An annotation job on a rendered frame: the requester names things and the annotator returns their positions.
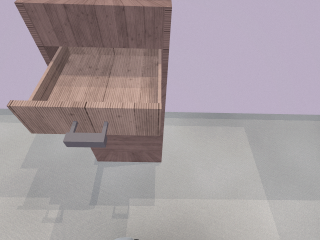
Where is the drawer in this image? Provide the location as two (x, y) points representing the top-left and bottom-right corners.
(7, 46), (162, 136)

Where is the cabinet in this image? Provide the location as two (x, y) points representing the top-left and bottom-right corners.
(14, 0), (172, 163)

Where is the handle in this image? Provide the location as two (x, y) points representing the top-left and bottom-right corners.
(63, 121), (109, 148)

